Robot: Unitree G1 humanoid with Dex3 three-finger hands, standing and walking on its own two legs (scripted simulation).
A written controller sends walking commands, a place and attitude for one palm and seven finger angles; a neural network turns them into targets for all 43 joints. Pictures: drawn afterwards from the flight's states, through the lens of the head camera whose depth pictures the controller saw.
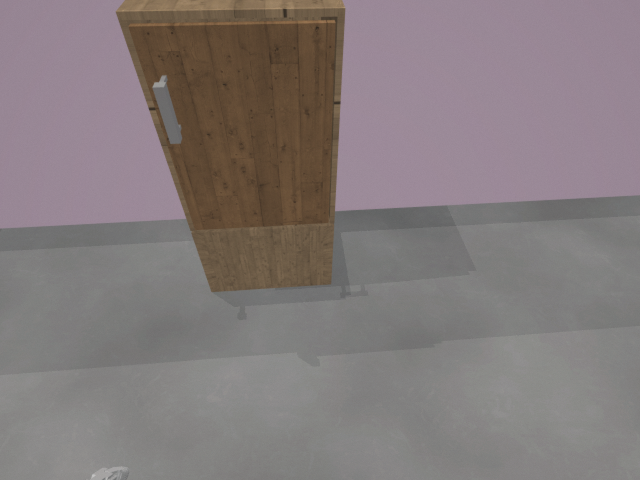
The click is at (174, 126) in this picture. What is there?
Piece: cupboard door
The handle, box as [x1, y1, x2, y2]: [152, 75, 181, 143]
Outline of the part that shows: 162,75 160,80 158,82 155,82 152,87 170,143 180,143 181,128 180,125 177,124 165,83 167,79 166,75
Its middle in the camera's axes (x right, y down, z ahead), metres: -0.35 -0.30 +0.89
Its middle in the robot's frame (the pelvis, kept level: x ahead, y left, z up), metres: +0.85 +0.40 +0.02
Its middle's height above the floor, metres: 0.79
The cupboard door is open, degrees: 0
